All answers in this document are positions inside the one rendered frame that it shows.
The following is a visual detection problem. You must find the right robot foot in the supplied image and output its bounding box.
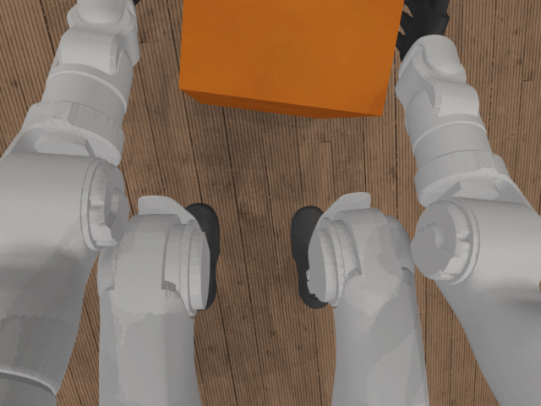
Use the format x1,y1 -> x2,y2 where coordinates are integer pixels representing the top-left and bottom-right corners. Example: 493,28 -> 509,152
291,206 -> 328,309

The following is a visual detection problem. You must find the robot right hand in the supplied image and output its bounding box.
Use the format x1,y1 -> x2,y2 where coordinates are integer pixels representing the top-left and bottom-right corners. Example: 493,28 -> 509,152
396,0 -> 450,62

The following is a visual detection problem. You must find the robot left forearm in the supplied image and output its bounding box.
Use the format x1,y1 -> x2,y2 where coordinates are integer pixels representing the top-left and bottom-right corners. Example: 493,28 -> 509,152
0,0 -> 140,166

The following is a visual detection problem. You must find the right robot upper arm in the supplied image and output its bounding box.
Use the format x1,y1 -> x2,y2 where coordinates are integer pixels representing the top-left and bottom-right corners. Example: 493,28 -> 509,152
410,197 -> 541,406

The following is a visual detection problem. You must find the carton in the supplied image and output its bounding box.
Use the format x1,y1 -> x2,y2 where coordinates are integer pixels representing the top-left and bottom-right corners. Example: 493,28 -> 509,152
179,0 -> 404,119

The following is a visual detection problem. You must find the robot right forearm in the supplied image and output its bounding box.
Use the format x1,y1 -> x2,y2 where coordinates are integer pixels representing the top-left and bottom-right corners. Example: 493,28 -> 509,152
395,35 -> 534,210

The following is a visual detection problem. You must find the robot foot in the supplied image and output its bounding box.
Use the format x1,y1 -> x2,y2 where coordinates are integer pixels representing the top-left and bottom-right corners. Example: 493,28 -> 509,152
185,203 -> 220,311
291,206 -> 328,309

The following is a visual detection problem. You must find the left robot foot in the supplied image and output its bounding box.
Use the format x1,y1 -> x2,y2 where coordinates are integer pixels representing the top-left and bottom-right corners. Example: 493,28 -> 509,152
185,203 -> 220,311

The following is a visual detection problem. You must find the left robot upper arm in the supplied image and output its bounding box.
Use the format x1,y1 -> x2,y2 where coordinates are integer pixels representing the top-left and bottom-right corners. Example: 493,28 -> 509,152
0,151 -> 129,406

